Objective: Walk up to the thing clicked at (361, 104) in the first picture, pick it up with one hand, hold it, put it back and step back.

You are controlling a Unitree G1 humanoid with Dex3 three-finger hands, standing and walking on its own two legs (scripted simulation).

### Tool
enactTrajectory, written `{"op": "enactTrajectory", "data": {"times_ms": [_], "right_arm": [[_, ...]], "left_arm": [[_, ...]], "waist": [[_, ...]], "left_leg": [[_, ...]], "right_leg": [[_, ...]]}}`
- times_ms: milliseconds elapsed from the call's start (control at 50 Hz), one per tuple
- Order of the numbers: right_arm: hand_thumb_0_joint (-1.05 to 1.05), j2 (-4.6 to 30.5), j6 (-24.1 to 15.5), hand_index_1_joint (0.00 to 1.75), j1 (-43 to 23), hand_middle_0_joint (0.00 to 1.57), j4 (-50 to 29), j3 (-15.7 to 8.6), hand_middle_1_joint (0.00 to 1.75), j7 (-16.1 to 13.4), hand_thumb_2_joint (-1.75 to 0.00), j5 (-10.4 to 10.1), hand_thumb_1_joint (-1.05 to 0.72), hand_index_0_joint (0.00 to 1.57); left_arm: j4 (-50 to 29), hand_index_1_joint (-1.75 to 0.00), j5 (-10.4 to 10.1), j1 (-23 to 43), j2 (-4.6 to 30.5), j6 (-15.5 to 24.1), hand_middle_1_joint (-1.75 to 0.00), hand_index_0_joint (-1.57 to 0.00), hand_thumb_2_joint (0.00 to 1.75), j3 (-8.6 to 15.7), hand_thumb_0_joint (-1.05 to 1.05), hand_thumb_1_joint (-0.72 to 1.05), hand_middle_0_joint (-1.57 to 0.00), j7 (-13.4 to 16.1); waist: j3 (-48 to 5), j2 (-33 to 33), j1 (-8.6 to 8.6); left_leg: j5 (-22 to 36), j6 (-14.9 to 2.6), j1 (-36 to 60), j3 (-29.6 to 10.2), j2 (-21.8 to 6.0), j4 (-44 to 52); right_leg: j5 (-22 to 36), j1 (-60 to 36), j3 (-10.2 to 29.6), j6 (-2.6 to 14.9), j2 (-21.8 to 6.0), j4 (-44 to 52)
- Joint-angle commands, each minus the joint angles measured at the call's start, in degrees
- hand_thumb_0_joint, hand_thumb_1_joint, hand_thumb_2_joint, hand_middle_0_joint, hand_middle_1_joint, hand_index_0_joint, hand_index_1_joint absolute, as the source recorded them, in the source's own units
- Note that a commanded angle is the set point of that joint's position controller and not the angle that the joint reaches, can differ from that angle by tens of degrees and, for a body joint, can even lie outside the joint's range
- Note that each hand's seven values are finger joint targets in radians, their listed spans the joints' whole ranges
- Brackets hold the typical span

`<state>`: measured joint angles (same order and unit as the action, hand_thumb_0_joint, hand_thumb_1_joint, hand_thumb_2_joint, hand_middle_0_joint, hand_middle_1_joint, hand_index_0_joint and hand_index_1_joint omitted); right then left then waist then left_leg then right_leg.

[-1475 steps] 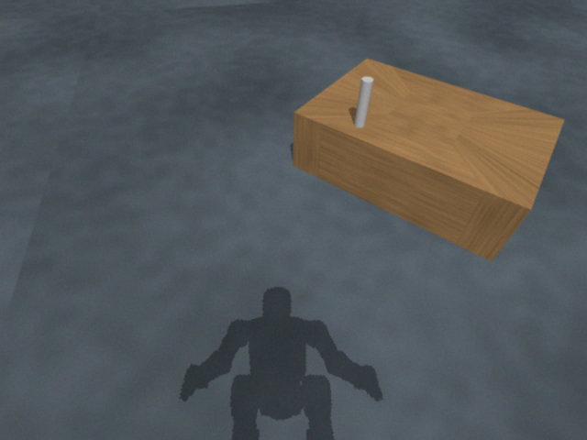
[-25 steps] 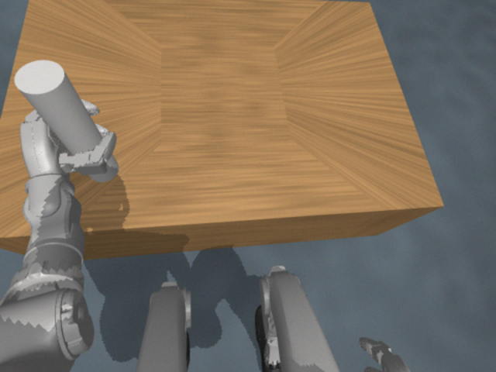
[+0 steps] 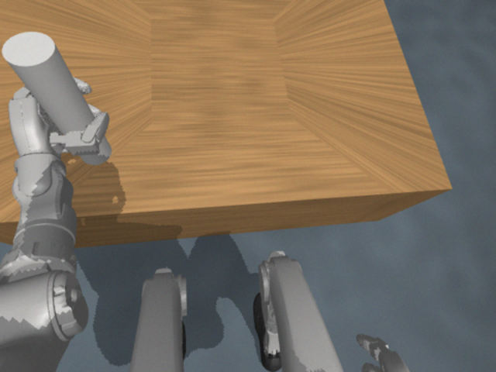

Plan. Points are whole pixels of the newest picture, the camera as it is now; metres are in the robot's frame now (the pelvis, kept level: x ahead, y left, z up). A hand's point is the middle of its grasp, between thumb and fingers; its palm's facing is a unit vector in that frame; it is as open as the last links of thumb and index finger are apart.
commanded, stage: lower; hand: left
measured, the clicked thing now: (70, 112) +0.50 +0.21 +0.03
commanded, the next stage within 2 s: loosen in 1.22 s
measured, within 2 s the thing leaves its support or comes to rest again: rests again in 1.02 s
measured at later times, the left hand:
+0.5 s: hand (95, 137) +0.51 +0.20 -0.06, palm faces +0.17 -0.98 -0.04, open 7.4 cm
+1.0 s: hand (103, 144) +0.51 +0.20 -0.09, palm faces +0.15 -0.99 -0.04, open 7.4 cm
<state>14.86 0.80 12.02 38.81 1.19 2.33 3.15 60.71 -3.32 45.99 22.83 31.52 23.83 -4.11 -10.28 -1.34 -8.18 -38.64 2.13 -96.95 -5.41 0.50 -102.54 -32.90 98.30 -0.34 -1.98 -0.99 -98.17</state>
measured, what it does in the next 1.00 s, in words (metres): lowers itself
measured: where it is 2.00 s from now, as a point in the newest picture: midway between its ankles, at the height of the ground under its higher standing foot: (222, 358)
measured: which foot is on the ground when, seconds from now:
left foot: down 0.00-1.00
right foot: down 0.00-1.00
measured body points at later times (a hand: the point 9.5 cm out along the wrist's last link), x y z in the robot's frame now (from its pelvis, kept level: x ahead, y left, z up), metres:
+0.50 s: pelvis -0.01 +0.00 -0.06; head +0.19 +0.03 +0.34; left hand +0.49 +0.26 -0.05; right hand +0.05 -0.27 -0.19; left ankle +0.06 +0.13 -0.49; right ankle +0.09 -0.14 -0.49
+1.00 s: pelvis -0.02 +0.00 -0.10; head +0.19 +0.04 +0.30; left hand +0.50 +0.25 -0.09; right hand +0.04 -0.27 -0.22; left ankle +0.06 +0.13 -0.49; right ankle +0.09 -0.14 -0.49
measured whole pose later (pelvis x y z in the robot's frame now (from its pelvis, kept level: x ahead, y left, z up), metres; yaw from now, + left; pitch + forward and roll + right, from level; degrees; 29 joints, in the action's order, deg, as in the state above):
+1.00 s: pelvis -0.02 +0.00 -0.10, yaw +0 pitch +35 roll -4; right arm 16.6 1.9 11.9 37.9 2.7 3.2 4.2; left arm 63.2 -0.8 52.5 26.6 30.2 25.0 -4.8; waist -8.3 -1.4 -10.4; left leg -40.3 2.2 -114.8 -5.9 2.5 -120.4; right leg -34.4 115.7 0.4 -2.8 -1.6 -115.4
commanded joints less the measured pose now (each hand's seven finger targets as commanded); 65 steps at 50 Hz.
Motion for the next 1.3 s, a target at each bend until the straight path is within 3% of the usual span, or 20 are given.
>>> {"op": "enactTrajectory", "data": {"times_ms": [0, 140, 160, 200, 280, 300, 320, 420, 500, 520, 580, 620, 700, 740, 760, 880, 1000, 1200, 1240, 1280], "right_arm": [[0.00, 10.4, -1.4, 0.30, 8.6, 0.20, -2.7, -3.3, 0.30, -0.7, -0.90, 0.5, -0.92, 0.20], [0.00, 11.0, -1.4, 0.30, 8.8, 0.20, -3.3, -2.9, 0.30, -0.2, -0.91, 1.0, -0.92, 0.20], [0.00, 11.4, -1.3, 0.30, 9.1, 0.20, -3.0, -2.9, 0.30, -0.2, -0.91, 1.0, -0.92, 0.20], [0.00, 11.7, -1.1, 0.30, 8.8, 0.20, -3.1, -3.1, 0.30, 0.0, -0.91, 1.0, -0.92, 0.20], [0.00, 12.1, -0.9, 0.30, 9.6, 0.20, -2.9, -3.1, 0.30, -0.3, -0.91, 1.0, -0.92, 0.20], [0.00, 12.0, -0.8, 0.30, 9.5, 0.20, -2.8, -3.0, 0.30, -0.3, -0.91, 0.9, -0.92, 0.20], [0.00, 11.9, -0.8, 0.30, 9.6, 0.20, -2.5, -2.9, 0.30, -0.4, -0.91, 1.0, -0.92, 0.20], [0.00, 12.1, -0.6, 0.30, 9.3, 0.20, -2.7, -3.0, 0.30, -0.4, -0.90, 0.9, -0.91, 0.20], [0.00, 12.6, -0.3, 0.30, 9.6, 0.20, -2.6, -2.6, 0.30, -0.3, -0.90, 0.9, -0.91, 0.20], [0.00, 12.5, -0.3, 0.30, 9.5, 0.20, -2.8, -2.7, 0.30, -0.3, -0.90, 1.0, -0.91, 0.20], [0.00, 12.4, -0.2, 0.30, 9.6, 0.20, -2.9, -2.5, 0.30, -0.2, -0.90, 1.0, -0.91, 0.20], [0.00, 12.2, -0.2, 0.30, 9.5, 0.20, -3.0, -2.5, 0.30, -0.2, -0.90, 1.2, -0.91, 0.20], [0.00, 12.7, 0.0, 0.30, 9.7, 0.20, -3.1, -2.5, 0.30, -0.1, -0.90, 1.1, -0.91, 0.20], [0.00, 12.9, 0.1, 0.30, 10.2, 0.20, -2.7, -2.6, 0.30, -0.1, -0.90, 1.2, -0.91, 0.20], [0.00, 13.1, 0.0, 0.30, 9.7, 0.20, -2.6, -2.5, 0.30, -0.1, -0.90, 1.0, -0.90, 0.20], [0.00, 13.0, 0.3, 0.30, 10.2, 0.20, -2.6, -2.3, 0.30, 0.0, -0.90, 1.2, -0.91, 0.20], [0.00, 13.4, 0.6, 0.30, 10.1, 0.20, -2.2, -2.3, 0.30, 0.2, -0.90, 1.3, -0.91, 0.20], [0.00, 13.4, 0.8, 0.30, 10.4, 0.20, -3.0, -2.2, 0.30, 0.5, -0.90, 1.6, -0.90, 0.20], [0.00, 13.3, 0.8, 0.30, 10.2, 0.20, -2.7, -2.2, 0.30, 0.5, -0.90, 1.5, -0.90, 0.20], [0.00, 13.3, 0.8, 0.30, 10.8, 0.20, -2.1, -2.2, 0.30, 0.5, -0.90, 1.5, -0.90, 0.20]], "left_arm": [[-10.4, -1.49, 0.0, 21.3, 11.9, 4.8, -1.49, -1.43, 1.31, 1.0, 0.00, 0.40, -1.42, 0.1], [-11.3, -1.49, 0.7, 24.0, 13.5, 6.2, -1.49, -1.42, 1.32, 1.1, 0.00, 0.42, -1.42, -0.1], [-11.4, -1.49, 1.0, 24.0, 15.7, 6.3, -1.49, -1.42, 1.33, 2.5, 0.00, 0.41, -1.41, 0.1], [-13.5, -1.49, 0.9, 26.6, 13.8, 6.5, -1.48, -1.42, 1.32, 0.6, 0.00, 0.40, -1.42, -0.1], [-13.2, -1.47, 1.0, 26.2, 16.5, 5.6, -1.46, -1.39, 1.32, 2.4, 0.00, 0.40, -1.39, -0.2], [-13.6, -1.46, 0.8, 26.7, 16.0, 5.4, -1.45, -1.38, 1.30, 1.7, 0.00, 0.37, -1.38, -0.2], [-13.0, -1.46, 0.5, 27.1, 14.4, 5.3, -1.45, -1.38, 1.30, 1.0, 0.00, 0.38, -1.37, -0.4], [-11.6, -1.47, 1.0, 26.8, 16.1, 4.5, -1.47, -1.39, 1.32, 2.3, 0.00, 0.36, -1.39, 0.0], [-9.0, -1.45, 1.2, 25.5, 15.6, 4.0, -1.45, -1.38, 1.30, 2.0, 0.00, 0.38, -1.37, -0.7], [-12.5, -1.45, 1.1, 28.3, 16.6, 4.5, -1.45, -1.38, 1.30, 2.4, 0.00, 0.37, -1.38, -0.7], [-9.6, -1.45, 1.2, 27.4, 15.5, 4.0, -1.45, -1.38, 1.31, 2.1, 0.00, 0.39, -1.37, -0.8], [-9.9, -1.46, 1.6, 28.4, 17.0, 4.0, -1.46, -1.39, 1.30, 2.4, 0.00, 0.37, -1.39, -0.8], [-11.5, -1.45, 1.9, 29.6, 17.3, 4.0, -1.45, -1.38, 1.30, 2.3, 0.00, 0.37, -1.37, -0.9], [-9.5, -1.46, 2.0, 29.3, 16.0, 3.7, -1.45, -1.38, 1.31, 1.3, 0.00, 0.38, -1.37, -1.2], [-9.6, -1.44, 1.7, 28.5, 16.8, 3.7, -1.44, -1.37, 1.30, 2.2, 0.00, 0.39, -1.36, -1.2], [-10.3, -1.44, 1.9, 29.5, 16.9, 3.4, -1.44, -1.36, 1.30, 2.4, 0.00, 0.38, -1.36, -1.1], [-8.7, -1.44, 2.5, 29.9, 17.2, 3.5, -1.44, -1.37, 1.31, 2.0, 0.00, 0.39, -1.36, -0.6], [-10.4, -1.44, 2.7, 32.5, 18.4, 3.8, -1.44, -1.38, 1.30, 2.5, 0.00, 0.39, -1.37, -0.4], [-7.0, -1.44, 3.3, 31.0, 16.1, 3.2, -1.44, -1.38, 1.30, 0.8, 0.00, 0.40, -1.37, -0.6], [-6.3, -1.44, 3.0, 30.4, 15.8, 3.1, -1.43, -1.36, 1.31, 1.3, 0.00, 0.41, -1.36, -0.6]], "waist": [[-32.0, -3.5, -1.39], [-35.7, -7.5, -1.10], [-35.5, -8.7, -0.71], [-36.1, -10.7, -1.36], [-39.1, -9.7, -1.24], [-39.2, -9.8, -1.29], [-38.6, -10.0, -1.84], [-36.1, -6.7, -2.36], [-35.9, -7.2, -2.30], [-37.1, -8.5, -2.11], [-36.0, -6.9, -2.75], [-35.4, -6.3, -2.83], [-37.7, -9.3, -2.30], [-35.7, -9.1, -3.63], [-34.7, -8.7, -2.73], [-37.7, -9.7, -2.76], [-34.7, -9.0, -3.37], [-37.8, -9.7, -3.59], [-35.0, -7.9, -4.49], [-34.0, -8.0, -4.52]], "left_leg": [[10.9, -3.41, 12.7, 3.4, 0.4, 10.4], [12.1, -2.72, 13.8, 3.0, 0.6, 8.3], [11.8, -2.58, 14.2, 2.8, 0.6, 8.2], [10.7, -2.12, 16.2, 1.7, 0.2, 8.6], [12.1, -2.51, 14.5, 2.8, 0.6, 6.0], [12.2, -2.52, 14.3, 3.0, 0.6, 5.7], [12.6, -2.52, 14.0, 3.0, 0.6, 4.9], [7.0, -3.22, 8.4, 3.5, 0.9, 3.3], [9.8, -2.88, 8.6, 3.1, 1.0, 2.1], [10.3, -2.76, 8.8, 3.1, 0.9, 1.9], [9.1, -3.07, 6.5, 3.5, 1.1, 1.0], [6.6, -3.45, 3.9, 4.1, 1.3, 0.3], [8.8, -2.83, 7.3, 3.6, 1.1, 0.0], [7.3, -2.89, 5.7, 3.4, 1.2, -0.2], [7.2, -2.81, 5.8, 3.1, 1.1, 0.1], [10.9, -2.76, 6.7, 3.6, 1.3, -1.9], [7.0, -2.90, 4.0, 3.3, 1.3, -2.0], [7.8, -3.00, 3.3, 3.9, 1.5, -3.7], [6.8, -3.14, 1.8, 3.8, 1.5, -3.7], [7.2, -3.18, 1.2, 3.8, 1.6, -4.0]], "right_leg": [[9.4, -21.8, -1.1, 3.96, 0.7, 9.6], [9.8, -17.5, -2.3, 4.44, 0.6, 4.7], [9.1, -15.9, -2.4, 4.55, 0.5, 4.0], [7.8, -12.2, -3.1, 4.81, 0.4, 2.3], [9.3, -14.0, -2.7, 4.51, 0.3, 1.6], [9.4, -14.2, -2.7, 4.48, 0.3, 1.4], [9.9, -13.6, -2.7, 4.46, 0.2, 0.9], [5.7, -12.5, -2.7, 3.95, 0.2, 0.7], [7.6, -10.8, -3.0, 4.24, -0.1, -1.5], [8.1, -10.1, -3.0, 4.33, 0.0, -2.1], [7.3, -10.7, -3.0, 4.06, 0.0, -2.2], [5.5, -11.3, -2.6, 3.83, 0.1, -1.7], [6.7, -8.7, -3.1, 4.29, 0.0, -3.9], [5.8, -7.6, -3.3, 4.14, -0.1, -3.8], [5.5, -6.7, -3.5, 4.20, -0.2, -4.3], [8.7, -7.4, -3.3, 4.23, -0.3, -5.8], [5.5, -5.1, -3.6, 4.12, -0.3, -6.2], [6.4, -6.0, -3.4, 4.08, -0.2, -7.4], [5.5, -4.8, -3.6, 4.02, -0.1, -7.1], [6.0, -4.0, -3.6, 3.98, -0.2, -7.1]]}}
